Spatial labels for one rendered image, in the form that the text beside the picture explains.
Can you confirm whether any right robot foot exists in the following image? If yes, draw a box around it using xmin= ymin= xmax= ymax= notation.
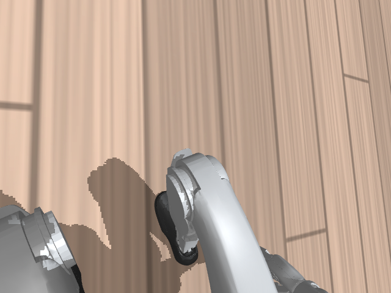
xmin=155 ymin=191 xmax=198 ymax=266

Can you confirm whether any right robot arm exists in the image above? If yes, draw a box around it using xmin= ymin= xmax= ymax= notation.
xmin=293 ymin=280 xmax=328 ymax=293

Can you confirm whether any left robot foot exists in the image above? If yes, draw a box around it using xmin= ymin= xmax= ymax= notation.
xmin=71 ymin=264 xmax=85 ymax=293

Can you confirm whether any right robot hand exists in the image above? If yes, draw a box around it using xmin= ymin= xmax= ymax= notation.
xmin=260 ymin=246 xmax=306 ymax=293

